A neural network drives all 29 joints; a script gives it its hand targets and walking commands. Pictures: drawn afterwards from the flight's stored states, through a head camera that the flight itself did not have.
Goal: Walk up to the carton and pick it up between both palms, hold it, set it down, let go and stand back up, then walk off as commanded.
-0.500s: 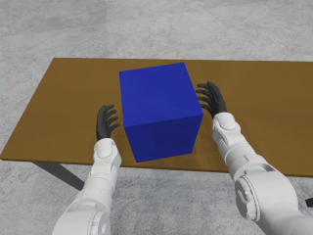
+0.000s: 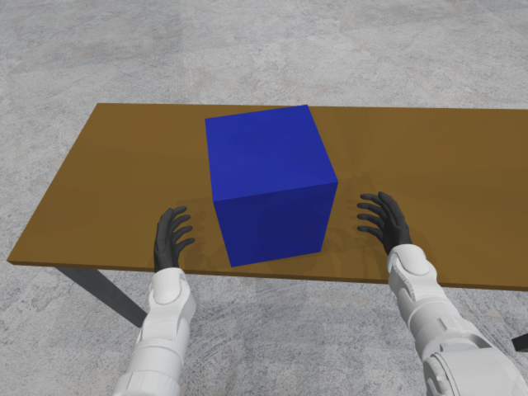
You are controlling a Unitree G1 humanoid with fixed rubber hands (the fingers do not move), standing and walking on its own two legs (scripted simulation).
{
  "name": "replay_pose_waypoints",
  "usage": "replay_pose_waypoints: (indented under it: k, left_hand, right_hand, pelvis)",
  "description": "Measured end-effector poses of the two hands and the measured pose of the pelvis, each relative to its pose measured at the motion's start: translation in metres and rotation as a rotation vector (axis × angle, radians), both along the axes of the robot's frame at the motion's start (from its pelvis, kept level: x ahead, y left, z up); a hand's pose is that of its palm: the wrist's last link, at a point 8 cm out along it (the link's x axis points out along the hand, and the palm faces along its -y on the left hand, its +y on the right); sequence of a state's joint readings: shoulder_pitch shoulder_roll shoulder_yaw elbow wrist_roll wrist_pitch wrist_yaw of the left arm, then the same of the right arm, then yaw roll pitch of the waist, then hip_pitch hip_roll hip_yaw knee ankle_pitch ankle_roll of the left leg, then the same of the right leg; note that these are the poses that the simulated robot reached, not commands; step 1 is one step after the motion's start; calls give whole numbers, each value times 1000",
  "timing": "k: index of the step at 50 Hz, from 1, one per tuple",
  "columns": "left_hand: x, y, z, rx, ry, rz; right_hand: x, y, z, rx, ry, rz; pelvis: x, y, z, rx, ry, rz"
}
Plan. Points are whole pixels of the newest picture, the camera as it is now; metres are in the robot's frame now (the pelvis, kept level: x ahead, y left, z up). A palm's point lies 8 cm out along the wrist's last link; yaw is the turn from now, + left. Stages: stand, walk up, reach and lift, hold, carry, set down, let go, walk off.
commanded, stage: set down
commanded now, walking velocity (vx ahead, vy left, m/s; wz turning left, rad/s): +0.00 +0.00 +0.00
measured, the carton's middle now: (267, 190) +0.48 +0.03 -0.01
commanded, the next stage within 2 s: none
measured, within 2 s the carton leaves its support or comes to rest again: neither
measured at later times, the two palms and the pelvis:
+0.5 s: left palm (159, 283) +0.29 +0.18 +0.02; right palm (418, 272) +0.33 -0.21 -0.02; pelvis -0.01 +0.00 +0.00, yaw +0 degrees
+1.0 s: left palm (151, 323) +0.24 +0.18 +0.01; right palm (443, 313) +0.27 -0.23 -0.02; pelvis +0.00 -0.01 +0.01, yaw +0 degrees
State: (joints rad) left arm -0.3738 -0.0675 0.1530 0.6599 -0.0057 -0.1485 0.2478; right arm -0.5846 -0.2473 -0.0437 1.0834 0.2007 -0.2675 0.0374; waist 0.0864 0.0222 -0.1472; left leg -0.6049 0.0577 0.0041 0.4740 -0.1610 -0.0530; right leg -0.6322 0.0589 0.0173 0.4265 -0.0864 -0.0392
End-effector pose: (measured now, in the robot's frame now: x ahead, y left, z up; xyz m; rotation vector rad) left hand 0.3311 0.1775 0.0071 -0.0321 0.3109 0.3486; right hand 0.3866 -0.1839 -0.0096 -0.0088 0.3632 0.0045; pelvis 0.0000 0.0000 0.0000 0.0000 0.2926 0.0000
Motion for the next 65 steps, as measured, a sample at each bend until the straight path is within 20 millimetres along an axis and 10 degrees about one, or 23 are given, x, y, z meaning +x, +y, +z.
replay_pose_waypoints:
  k: [65]
  left_hand:
    - [-118, 3, -6, -11, 101, 3]
  right_hand:
    - [-153, -56, -15, -51, 67, 27]
  pelvis:
    - [0, -9, 8, 12, -229, 3]
